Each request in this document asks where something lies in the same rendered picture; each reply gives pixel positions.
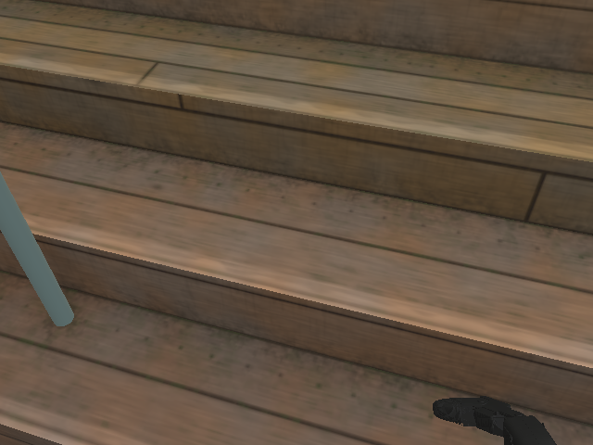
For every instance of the right robot hand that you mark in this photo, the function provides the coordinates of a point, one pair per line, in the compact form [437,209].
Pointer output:
[495,417]

